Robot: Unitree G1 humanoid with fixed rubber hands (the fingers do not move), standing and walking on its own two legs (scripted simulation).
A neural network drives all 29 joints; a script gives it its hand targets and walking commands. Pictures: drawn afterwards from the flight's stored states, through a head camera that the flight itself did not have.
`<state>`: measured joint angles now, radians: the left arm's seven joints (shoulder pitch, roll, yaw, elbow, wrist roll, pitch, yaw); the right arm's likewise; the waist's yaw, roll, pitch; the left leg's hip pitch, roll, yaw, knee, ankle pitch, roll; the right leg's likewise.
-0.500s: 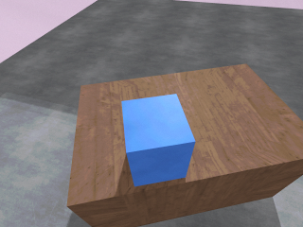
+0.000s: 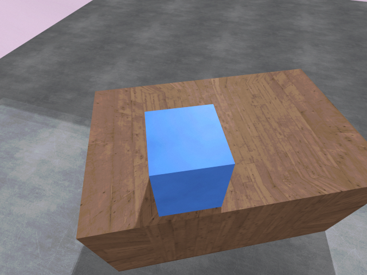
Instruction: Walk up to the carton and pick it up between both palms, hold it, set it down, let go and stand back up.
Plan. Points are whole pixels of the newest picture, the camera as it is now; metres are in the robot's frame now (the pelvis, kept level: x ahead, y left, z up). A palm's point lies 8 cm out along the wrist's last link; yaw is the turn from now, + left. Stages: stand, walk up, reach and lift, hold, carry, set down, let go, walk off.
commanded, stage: walk up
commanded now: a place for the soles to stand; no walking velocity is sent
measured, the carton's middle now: (185, 162) +0.45 +0.01 -0.09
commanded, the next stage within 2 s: reach and lift in 1.74 s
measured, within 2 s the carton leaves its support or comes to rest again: neither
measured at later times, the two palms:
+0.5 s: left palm out of the picture -0.02 +0.18 -0.13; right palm out of the picture +0.06 -0.34 -0.14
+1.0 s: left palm out of the picture -0.08 +0.18 -0.13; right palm out of the picture +0.06 -0.29 -0.12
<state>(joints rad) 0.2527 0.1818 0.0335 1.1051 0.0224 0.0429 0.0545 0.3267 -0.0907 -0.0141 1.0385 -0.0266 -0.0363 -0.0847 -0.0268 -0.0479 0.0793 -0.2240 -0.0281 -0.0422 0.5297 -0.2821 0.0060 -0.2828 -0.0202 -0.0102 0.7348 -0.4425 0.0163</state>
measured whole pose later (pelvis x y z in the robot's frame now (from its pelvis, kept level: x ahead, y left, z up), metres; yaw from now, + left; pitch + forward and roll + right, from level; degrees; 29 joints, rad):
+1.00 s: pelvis -0.03 -0.07 +0.00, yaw +14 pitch -3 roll -1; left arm 0.35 0.26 -0.02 0.89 0.01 0.01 0.01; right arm 0.34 -0.19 0.00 0.88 -0.01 -0.01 -0.02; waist 0.02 0.00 0.05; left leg -0.18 -0.04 -0.11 0.55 -0.32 0.00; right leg -0.20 -0.05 -0.23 0.51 -0.26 -0.04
